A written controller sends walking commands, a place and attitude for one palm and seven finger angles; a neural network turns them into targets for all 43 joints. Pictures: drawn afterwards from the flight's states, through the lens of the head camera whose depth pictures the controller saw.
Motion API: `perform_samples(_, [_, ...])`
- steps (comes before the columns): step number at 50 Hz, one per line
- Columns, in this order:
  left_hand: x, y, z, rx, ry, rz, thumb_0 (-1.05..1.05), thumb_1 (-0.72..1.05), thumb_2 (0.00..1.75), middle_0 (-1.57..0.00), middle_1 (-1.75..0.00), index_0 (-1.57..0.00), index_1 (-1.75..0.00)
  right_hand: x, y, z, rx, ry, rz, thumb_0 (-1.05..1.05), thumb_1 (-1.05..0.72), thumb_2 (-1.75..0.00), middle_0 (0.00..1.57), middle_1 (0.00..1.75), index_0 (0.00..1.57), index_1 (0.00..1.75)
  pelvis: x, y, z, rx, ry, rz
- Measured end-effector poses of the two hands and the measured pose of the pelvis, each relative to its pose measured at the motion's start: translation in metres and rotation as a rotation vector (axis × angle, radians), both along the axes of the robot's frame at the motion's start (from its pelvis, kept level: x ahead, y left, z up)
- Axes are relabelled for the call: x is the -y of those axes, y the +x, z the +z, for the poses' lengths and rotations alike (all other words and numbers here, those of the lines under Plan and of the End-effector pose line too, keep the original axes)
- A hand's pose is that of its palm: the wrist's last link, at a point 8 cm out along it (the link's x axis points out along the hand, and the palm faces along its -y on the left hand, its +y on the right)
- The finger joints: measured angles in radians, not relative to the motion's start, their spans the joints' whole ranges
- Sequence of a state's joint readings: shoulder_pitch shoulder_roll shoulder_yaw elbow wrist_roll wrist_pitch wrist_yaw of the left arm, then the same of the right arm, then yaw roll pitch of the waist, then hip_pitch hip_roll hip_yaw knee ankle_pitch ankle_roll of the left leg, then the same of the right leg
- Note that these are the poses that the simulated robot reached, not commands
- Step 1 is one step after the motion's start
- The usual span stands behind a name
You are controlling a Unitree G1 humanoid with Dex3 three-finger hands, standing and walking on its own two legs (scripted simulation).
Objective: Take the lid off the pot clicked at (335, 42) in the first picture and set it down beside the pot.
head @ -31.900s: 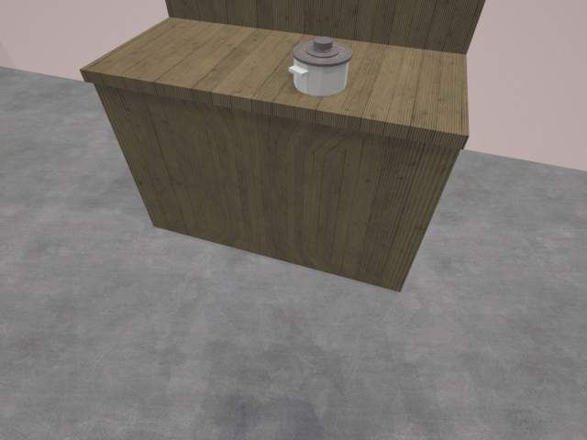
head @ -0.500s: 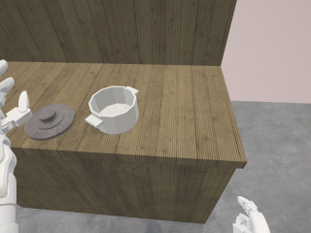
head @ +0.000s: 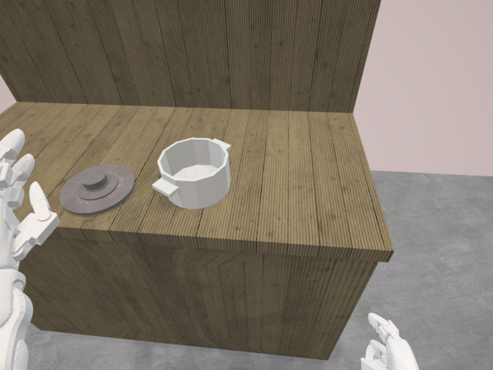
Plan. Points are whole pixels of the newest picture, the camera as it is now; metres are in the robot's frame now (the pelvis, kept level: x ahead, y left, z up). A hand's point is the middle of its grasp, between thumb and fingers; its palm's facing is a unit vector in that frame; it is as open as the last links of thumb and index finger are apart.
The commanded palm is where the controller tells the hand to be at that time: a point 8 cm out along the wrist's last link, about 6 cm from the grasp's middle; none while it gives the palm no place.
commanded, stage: draw the hand back to the body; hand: left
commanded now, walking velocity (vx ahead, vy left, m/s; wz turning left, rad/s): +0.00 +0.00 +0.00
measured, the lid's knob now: (94, 179) +0.48 +0.41 +0.02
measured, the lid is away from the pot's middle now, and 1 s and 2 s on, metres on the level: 0.23 0.23 0.23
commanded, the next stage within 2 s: step back with the hand held close in 0.42 s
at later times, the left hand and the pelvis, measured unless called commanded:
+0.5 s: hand (38, 260) +0.17 +0.26 +0.19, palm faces +0.45 -0.83 -0.33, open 7.4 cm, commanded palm +0.12 +0.29 +0.21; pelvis -0.01 +0.01 +0.00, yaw +1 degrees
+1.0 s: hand (25, 283) +0.15 +0.26 +0.19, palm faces +0.29 -0.81 -0.51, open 7.4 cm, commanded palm +0.09 +0.31 +0.21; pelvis -0.04 +0.03 -0.02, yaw -1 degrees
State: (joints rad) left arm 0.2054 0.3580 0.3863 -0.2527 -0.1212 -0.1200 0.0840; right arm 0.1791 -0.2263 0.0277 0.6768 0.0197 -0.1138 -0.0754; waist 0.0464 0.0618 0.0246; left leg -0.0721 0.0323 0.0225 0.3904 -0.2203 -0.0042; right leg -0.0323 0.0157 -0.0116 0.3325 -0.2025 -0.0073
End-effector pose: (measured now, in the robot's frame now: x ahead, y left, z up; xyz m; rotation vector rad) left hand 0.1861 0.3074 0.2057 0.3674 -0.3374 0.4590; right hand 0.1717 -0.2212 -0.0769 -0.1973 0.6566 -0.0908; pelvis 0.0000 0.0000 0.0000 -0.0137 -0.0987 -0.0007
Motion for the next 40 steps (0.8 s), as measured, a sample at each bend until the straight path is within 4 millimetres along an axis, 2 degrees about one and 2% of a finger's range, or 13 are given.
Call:
perform_samples(6, [0.008,-0.019,-0.004,-0.015,0.012,-0.031,0.02,0.89,0.9,-0.21,-0.3,-0.21,-0.3,-0.005,0.0,0.005,0.03,-0.007,0.013,0.01,-0.91,-0.9,0.2,0.3,0.2,0.3,-0.005,-0.004,0.0,0.008,-0.002,0.0])
perform_samples(13, [0.015,-0.044,0.0,-0.018,0.05,-0.053,0.02,0.89,0.9,-0.21,-0.3,-0.21,-0.3,-0.017,0.006,0.01,0.068,0.0,0.038,0.01,-0.91,-0.9,0.2,0.3,0.2,0.3,-0.01,-0.005,-0.001,0.013,-0.005,0.004])
perform_samples(19, [0.017,-0.056,0.0,-0.034,0.067,-0.047,0.02,0.89,0.9,-0.21,-0.3,-0.21,-0.3,-0.028,0.01,0.011,0.08,0.007,0.062,0.01,-0.91,-0.9,0.2,0.3,0.2,0.3,-0.012,-0.006,-0.001,0.016,-0.006,0.01])
perform_samples(27, [0.015,-0.055,-0.001,-0.031,0.056,-0.032,0.02,0.89,0.9,-0.21,-0.3,-0.21,-0.3,-0.034,0.01,0.01,0.073,0.007,0.08,0.01,-0.91,-0.9,0.2,0.3,0.2,0.3,-0.012,-0.006,-0.001,0.015,-0.006,0.011])
perform_samples(33, [0.007,-0.048,0.015,0.041,0.167,-0.053,0.02,0.89,0.9,-0.21,-0.3,-0.21,-0.3,-0.026,0.002,0.009,0.013,-0.018,0.065,0.01,-0.91,-0.9,0.21,0.3,0.2,0.3,-0.013,-0.01,-0.003,-0.031,-0.019,0.002])
perform_samples(40, [0.01,-0.034,-0.012,-0.076,0.157,-0.175,0.02,0.89,0.9,-0.21,-0.3,-0.21,-0.3,-0.01,-0.023,0.009,-0.051,-0.063,-0.035,0.01,-0.91,-0.9,0.2,0.3,0.2,0.3,-0.027,-0.019,-0.006,-0.075,-0.012,-0.016])
